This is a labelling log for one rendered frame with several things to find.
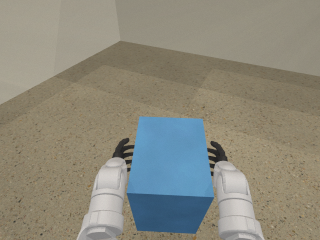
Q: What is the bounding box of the robot left hand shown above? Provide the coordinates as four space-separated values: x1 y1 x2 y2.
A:
112 138 135 172

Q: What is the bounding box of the carton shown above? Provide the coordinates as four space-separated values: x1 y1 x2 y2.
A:
126 116 214 234

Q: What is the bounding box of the right robot forearm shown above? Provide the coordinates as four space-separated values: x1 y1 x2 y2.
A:
213 161 265 240

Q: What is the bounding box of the robot right hand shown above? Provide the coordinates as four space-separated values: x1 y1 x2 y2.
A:
207 141 228 176

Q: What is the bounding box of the left robot forearm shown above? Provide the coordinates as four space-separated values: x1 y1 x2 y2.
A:
76 157 128 240

